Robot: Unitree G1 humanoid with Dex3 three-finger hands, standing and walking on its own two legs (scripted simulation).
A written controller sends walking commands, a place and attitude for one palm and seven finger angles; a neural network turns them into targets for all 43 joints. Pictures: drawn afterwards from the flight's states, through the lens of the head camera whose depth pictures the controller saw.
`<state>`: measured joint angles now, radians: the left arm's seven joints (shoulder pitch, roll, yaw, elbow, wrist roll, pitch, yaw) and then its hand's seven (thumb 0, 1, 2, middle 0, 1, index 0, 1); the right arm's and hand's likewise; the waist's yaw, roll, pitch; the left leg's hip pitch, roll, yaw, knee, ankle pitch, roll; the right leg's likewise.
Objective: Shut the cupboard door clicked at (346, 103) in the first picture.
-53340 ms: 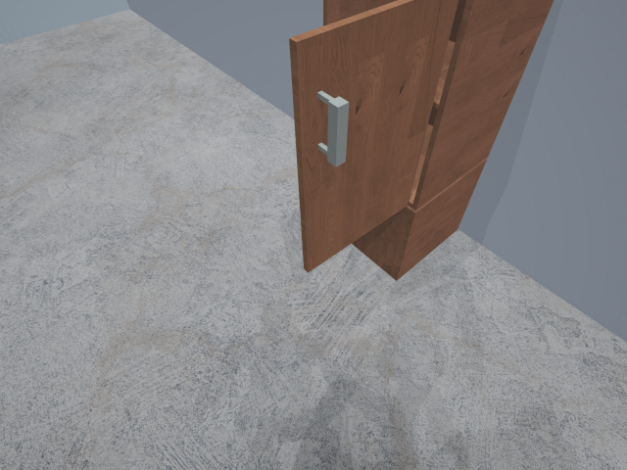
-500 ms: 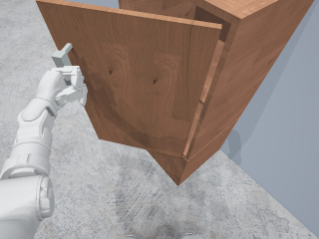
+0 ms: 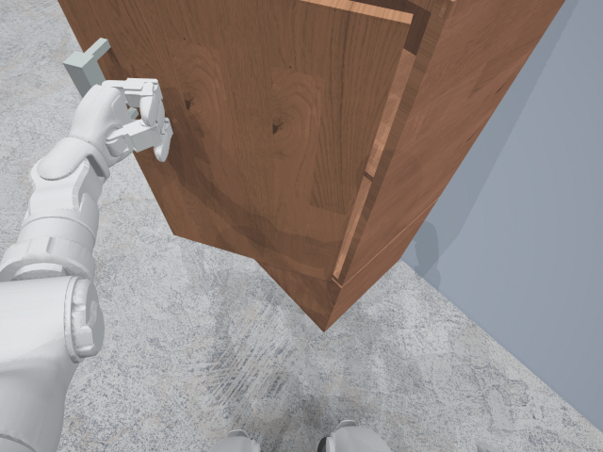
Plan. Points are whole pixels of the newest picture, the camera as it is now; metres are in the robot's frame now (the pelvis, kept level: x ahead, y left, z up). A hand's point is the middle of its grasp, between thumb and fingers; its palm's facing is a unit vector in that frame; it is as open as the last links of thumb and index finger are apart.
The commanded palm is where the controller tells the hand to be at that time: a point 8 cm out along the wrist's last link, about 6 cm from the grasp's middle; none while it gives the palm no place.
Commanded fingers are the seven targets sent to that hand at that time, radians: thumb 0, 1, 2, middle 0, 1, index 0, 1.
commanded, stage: push the door shut along its arc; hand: left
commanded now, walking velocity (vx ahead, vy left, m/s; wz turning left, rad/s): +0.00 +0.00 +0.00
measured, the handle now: (109, 92) +0.56 +0.22 +0.13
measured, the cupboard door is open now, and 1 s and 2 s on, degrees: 30 17 17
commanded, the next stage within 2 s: pull the fist back off the door in 0.60 s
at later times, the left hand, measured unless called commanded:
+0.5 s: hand (181, 104) +0.53 +0.13 +0.13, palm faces -0.38 -0.92 +0.01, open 3.0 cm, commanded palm +0.54 +0.16 +0.13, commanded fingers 0.00 0.90 0.90 -1.30 -1.50 -1.30 -1.50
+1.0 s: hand (221, 103) +0.55 +0.08 +0.11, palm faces +0.02 -1.00 -0.02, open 3.2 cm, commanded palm +0.51 +0.14 +0.13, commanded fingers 0.00 0.90 0.90 -1.30 -1.50 -1.30 -1.50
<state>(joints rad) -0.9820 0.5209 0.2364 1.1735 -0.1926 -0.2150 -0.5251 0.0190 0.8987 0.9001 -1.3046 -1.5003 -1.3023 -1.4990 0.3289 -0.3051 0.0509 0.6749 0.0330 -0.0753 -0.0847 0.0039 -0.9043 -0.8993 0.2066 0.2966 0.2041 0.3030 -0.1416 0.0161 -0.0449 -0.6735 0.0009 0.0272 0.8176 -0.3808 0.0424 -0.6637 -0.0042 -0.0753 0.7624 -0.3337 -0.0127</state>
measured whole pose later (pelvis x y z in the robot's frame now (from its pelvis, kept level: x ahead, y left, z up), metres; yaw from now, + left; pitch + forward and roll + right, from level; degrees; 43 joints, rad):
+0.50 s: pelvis +0.00 -0.01 -0.01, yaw -1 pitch +18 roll -2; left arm -1.15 0.61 0.24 1.26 -0.15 -0.17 -0.57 0.00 0.89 0.92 -1.30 -1.50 -1.30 -1.50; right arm 0.38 -0.31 0.04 0.70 0.02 -0.06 -0.08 0.00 -0.90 -0.90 0.21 0.30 0.20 0.30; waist -0.20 0.02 -0.05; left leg -0.79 0.03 0.02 0.89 -0.41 0.03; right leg -0.77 0.02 -0.08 0.81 -0.35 -0.02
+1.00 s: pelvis +0.02 -0.01 +0.00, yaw -2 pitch +18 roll -2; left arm -1.06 0.33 0.32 1.18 -0.02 -0.23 0.03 0.02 0.90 0.91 -1.30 -1.50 -1.30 -1.50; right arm 0.43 -0.23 0.03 0.68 -0.04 -0.05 0.04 0.00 -0.91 -0.90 0.21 0.30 0.20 0.30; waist -0.17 0.05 -0.10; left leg -0.74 0.03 0.04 0.84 -0.41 0.03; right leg -0.74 0.03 -0.06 0.77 -0.35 -0.02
